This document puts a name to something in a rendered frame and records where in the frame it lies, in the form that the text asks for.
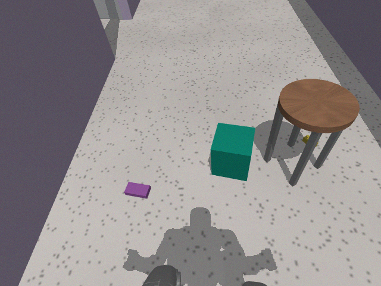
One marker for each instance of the stool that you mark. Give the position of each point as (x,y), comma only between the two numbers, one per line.
(315,105)

